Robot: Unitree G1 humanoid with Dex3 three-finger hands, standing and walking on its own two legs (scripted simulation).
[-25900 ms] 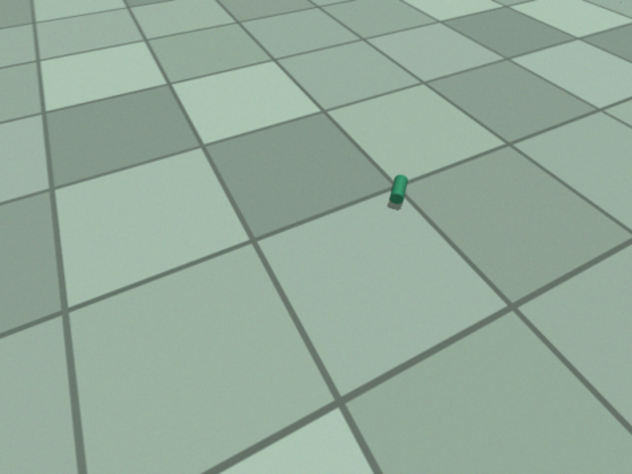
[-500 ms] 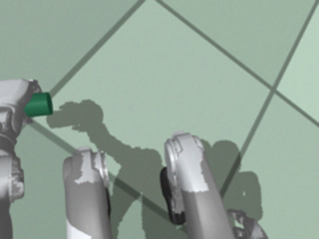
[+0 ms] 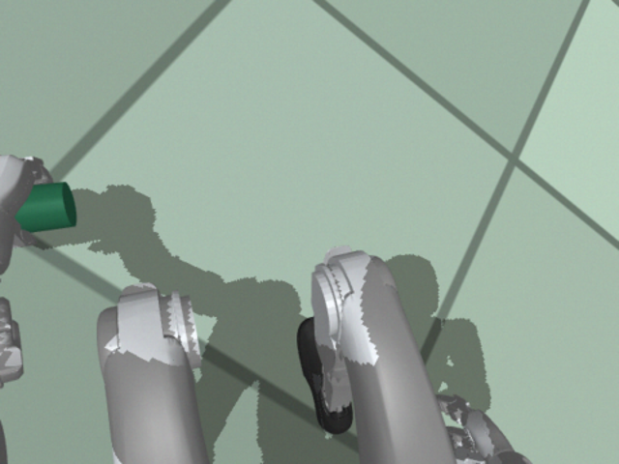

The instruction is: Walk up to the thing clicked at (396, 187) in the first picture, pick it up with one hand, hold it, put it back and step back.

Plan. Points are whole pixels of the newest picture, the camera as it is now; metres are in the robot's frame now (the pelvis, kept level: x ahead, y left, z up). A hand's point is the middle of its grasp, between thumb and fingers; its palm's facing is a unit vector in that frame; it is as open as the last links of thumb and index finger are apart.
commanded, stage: rest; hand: left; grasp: from above
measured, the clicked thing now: (10, 211) +0.44 +0.32 -0.21
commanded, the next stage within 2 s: open in 1.36 s
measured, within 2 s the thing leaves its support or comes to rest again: rests again in 1.04 s
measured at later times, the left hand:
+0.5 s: hand (30, 214) +0.44 +0.30 -0.24, palm faces -0.46 -0.13 -0.88, open 9.0 cm
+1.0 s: hand (35, 220) +0.44 +0.30 -0.26, palm faces -0.46 -0.13 -0.88, open 9.0 cm
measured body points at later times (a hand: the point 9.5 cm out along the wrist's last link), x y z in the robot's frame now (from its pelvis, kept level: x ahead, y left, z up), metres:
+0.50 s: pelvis +0.01 +0.00 -0.02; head +0.27 +0.09 +0.33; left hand +0.46 +0.31 -0.19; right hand +0.05 -0.27 -0.11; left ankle +0.07 +0.13 -0.29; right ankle +0.10 -0.13 -0.29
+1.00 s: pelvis +0.00 +0.01 -0.03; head +0.26 +0.11 +0.32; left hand +0.46 +0.31 -0.21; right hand +0.06 -0.26 -0.10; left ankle +0.07 +0.13 -0.29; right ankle +0.10 -0.13 -0.29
